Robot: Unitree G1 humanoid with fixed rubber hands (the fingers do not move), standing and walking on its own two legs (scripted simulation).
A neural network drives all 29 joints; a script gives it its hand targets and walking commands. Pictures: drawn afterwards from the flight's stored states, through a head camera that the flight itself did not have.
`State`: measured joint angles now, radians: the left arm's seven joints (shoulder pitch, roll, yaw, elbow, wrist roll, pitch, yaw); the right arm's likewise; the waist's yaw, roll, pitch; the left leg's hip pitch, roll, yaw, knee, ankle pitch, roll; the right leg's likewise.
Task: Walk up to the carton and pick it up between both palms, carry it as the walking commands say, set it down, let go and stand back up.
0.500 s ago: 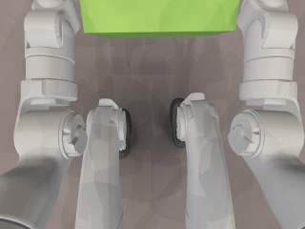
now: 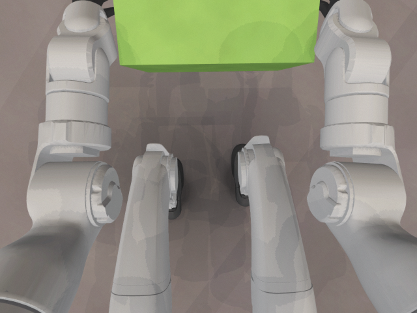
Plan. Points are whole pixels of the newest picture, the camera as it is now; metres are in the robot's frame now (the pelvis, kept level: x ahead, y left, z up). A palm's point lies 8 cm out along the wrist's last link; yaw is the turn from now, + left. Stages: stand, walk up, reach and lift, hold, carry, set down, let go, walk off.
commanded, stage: reach and lift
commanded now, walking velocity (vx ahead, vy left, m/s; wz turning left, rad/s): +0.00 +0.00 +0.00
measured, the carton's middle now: (214, 20) +0.54 -0.03 -0.14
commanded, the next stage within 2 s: none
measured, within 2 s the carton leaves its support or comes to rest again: neither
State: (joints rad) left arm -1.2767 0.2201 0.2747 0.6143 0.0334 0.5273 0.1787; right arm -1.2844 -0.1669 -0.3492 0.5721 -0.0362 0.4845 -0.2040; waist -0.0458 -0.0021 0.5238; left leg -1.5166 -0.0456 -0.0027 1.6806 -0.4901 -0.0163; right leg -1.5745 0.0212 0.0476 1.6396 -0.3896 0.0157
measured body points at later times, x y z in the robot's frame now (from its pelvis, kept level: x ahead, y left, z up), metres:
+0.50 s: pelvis +0.00 +0.00 +0.06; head +0.29 -0.03 +0.39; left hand +0.53 +0.14 -0.01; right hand +0.51 -0.20 -0.01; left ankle +0.14 +0.12 -0.50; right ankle +0.17 -0.12 -0.50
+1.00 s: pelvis +0.01 -0.01 +0.12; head +0.26 -0.04 +0.49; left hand +0.50 +0.14 +0.06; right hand +0.49 -0.20 +0.07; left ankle +0.14 +0.12 -0.50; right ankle +0.17 -0.12 -0.50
